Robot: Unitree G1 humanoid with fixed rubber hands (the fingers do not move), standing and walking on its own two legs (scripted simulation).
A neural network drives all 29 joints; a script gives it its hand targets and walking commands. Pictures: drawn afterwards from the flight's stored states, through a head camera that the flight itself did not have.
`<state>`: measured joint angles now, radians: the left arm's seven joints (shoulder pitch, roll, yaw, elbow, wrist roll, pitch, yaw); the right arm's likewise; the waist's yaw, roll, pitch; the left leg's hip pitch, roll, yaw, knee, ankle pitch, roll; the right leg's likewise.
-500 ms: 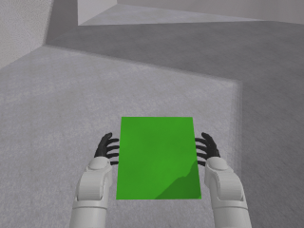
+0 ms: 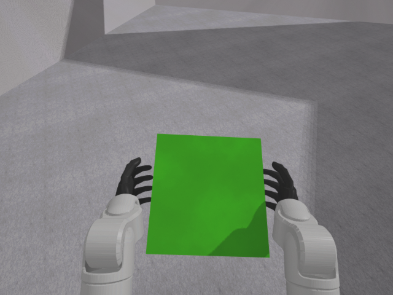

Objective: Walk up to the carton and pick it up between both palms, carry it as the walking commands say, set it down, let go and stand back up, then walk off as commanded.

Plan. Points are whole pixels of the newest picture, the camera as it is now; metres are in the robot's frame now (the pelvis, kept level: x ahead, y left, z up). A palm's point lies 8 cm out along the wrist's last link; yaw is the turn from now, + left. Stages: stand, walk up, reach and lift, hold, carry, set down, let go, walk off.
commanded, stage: carry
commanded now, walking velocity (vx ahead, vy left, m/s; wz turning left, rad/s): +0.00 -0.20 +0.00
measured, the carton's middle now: (203, 200) +0.34 +0.00 +0.01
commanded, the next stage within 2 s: none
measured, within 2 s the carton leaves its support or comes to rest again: neither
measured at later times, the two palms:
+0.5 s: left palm (144, 220) +0.25 +0.11 +0.10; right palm (307, 223) +0.24 -0.17 +0.09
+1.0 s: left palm (248, 228) +0.23 -0.07 +0.11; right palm out of the picture +0.22 -0.35 +0.11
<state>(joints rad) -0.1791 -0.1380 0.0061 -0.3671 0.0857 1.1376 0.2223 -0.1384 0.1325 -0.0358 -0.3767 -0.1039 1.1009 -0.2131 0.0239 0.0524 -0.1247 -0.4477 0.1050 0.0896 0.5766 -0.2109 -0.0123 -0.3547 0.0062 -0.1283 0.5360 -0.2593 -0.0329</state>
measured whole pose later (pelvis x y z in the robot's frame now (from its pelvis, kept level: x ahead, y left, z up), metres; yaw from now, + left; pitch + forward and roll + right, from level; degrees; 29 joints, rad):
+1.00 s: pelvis -0.04 -0.21 +0.01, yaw +1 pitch +5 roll +1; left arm -0.13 -0.13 0.04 -0.46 0.10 1.19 0.20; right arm -0.14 0.13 0.05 -0.49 -0.09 1.25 -0.25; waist -0.03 0.00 -0.06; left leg -0.58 0.10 0.10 1.07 -0.43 -0.07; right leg -0.32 0.05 -0.15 0.46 -0.24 -0.13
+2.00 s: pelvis -0.05 -0.45 +0.01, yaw +3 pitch +6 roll -4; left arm -0.09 -0.13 -0.03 -0.48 0.08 1.27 0.24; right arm -0.08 0.13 0.00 -0.46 -0.10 1.23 -0.21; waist 0.02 0.05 -0.11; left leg -0.32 0.16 0.12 0.55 -0.31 -0.03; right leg -0.51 0.05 -0.08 0.91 -0.40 0.00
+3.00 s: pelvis -0.09 -0.67 +0.00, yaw +4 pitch +3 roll +0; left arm -0.10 -0.13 -0.03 -0.47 0.09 1.27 0.22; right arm -0.08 0.13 0.01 -0.50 -0.10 1.26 -0.24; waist -0.01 0.01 -0.14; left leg -0.28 0.08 0.11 0.52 -0.29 -0.03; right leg -0.30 0.04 -0.05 0.52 -0.31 0.03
